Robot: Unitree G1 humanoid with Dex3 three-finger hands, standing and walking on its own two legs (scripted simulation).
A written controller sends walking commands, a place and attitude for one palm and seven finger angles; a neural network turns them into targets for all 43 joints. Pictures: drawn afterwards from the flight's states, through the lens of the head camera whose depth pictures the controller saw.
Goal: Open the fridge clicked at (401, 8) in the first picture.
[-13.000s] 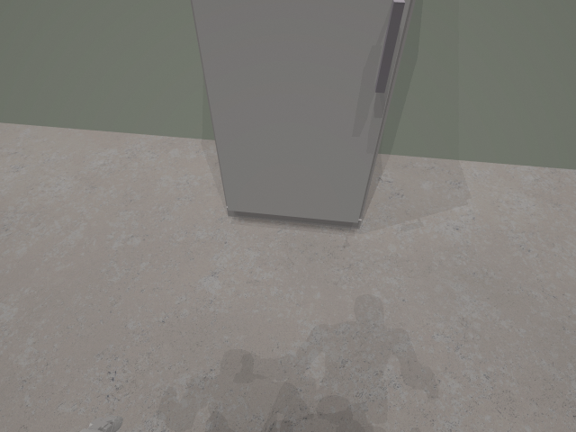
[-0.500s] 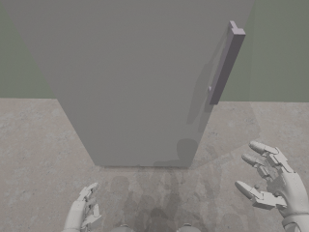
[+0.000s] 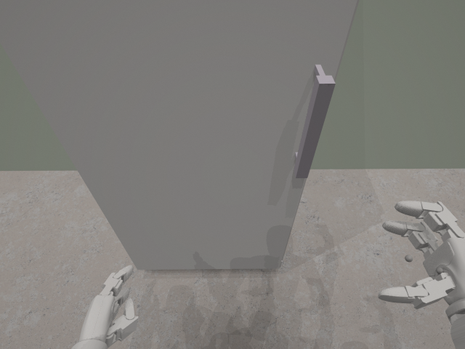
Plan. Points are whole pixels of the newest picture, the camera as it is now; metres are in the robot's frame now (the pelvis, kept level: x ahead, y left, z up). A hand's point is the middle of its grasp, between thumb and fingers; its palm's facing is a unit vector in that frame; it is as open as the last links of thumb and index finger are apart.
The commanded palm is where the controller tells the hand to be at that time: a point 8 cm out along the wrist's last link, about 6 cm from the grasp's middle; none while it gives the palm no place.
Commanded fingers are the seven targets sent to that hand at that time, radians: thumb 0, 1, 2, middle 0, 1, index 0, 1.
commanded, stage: raise the hand to about handle height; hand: right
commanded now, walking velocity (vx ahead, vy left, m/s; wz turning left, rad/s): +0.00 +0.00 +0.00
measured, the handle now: (308, 126) +0.51 -0.14 +0.12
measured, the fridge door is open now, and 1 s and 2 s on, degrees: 0 0 0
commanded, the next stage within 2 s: move the hooked fingers beside the handle in 0.86 s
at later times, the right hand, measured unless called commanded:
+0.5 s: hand (439, 217) +0.28 -0.28 +0.14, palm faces +0.03 +1.00 -0.05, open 14.0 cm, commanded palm +0.24 -0.32 +0.14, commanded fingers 0.00 0.50 -0.30 0.30 1.20 0.30 1.20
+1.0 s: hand (420, 221) +0.27 -0.25 +0.14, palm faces +0.04 +1.00 -0.05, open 14.0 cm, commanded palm +0.25 -0.30 +0.14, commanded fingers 0.00 0.50 -0.30 0.30 1.20 0.30 1.20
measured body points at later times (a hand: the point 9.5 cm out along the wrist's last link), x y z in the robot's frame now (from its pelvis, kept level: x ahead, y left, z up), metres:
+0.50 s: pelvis +0.00 +0.00 +0.02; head +0.00 +0.00 +0.47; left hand +0.17 +0.24 -0.05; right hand +0.27 -0.33 +0.15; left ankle +0.00 +0.13 -0.71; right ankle +0.02 -0.09 -0.71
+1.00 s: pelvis +0.00 +0.02 +0.02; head +0.00 +0.03 +0.47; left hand +0.18 +0.26 -0.05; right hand +0.27 -0.31 +0.15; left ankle +0.00 +0.13 -0.71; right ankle +0.02 -0.09 -0.71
